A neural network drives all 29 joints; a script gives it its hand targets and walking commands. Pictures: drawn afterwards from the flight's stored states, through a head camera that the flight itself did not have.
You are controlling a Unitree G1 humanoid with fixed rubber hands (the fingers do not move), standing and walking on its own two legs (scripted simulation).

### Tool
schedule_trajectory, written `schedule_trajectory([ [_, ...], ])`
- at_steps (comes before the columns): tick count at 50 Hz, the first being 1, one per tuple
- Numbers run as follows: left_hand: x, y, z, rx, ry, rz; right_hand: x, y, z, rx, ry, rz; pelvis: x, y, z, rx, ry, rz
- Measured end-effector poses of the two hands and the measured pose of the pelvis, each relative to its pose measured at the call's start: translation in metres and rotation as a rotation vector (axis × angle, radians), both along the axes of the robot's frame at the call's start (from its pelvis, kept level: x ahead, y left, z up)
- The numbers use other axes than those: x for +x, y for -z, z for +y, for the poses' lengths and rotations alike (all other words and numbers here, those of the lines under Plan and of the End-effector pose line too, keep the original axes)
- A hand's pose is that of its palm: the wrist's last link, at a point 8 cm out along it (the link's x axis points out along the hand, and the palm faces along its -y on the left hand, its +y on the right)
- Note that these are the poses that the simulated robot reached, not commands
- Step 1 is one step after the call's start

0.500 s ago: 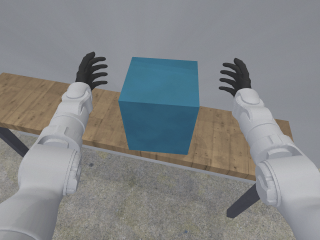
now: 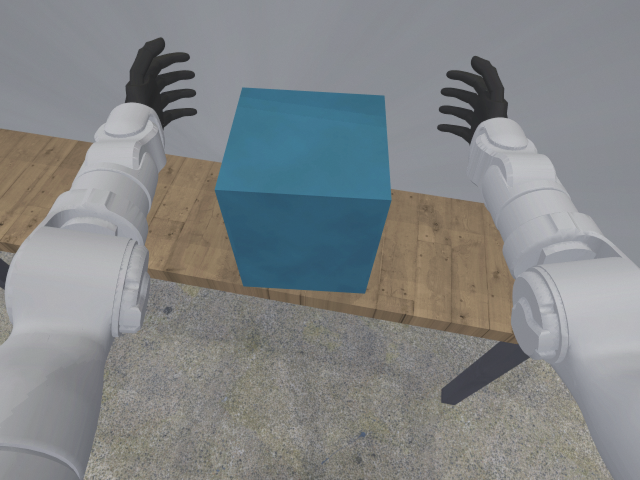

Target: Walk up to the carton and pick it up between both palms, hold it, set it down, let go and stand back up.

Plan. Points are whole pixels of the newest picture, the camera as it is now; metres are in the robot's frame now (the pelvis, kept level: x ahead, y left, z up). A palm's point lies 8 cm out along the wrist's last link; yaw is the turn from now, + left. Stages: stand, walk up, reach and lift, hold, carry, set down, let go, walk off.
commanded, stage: reach and lift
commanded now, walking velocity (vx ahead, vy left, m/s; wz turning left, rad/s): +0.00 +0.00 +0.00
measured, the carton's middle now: (308, 198) +0.52 +0.00 -0.02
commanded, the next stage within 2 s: none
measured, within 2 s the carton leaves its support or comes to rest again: neither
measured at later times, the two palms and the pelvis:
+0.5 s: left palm (177, 180) +0.50 +0.18 +0.06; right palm (440, 180) +0.47 -0.18 +0.07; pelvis +0.01 +0.00 -0.01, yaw -1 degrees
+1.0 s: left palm (199, 188) +0.50 +0.15 +0.05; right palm (416, 198) +0.46 -0.15 +0.04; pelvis +0.01 +0.01 -0.01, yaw +0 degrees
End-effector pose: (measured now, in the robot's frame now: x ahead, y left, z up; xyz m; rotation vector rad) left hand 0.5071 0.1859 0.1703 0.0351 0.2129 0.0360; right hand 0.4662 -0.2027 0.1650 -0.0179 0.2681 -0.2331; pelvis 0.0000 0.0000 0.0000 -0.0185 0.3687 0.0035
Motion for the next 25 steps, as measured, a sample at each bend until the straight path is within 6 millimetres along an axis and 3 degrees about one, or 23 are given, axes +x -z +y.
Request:
schedule_trajectory([
  [13, -0.01, 0.087, -0.002, 0.017, 0.021, 0.048, -0.006, 0.082, 0.009, 0.015, -0.019, 0.027, 0.007, 0.004, 0.001, 0.0, 0.01, 0.087],
  [25, -0.008, 0.107, -0.006, -0.001, 0.008, 0.024, 0.006, 0.096, 0.025, 0.012, -0.055, -0.023, 0.007, 0.007, 0.003, 0.008, 0.018, 0.148],
])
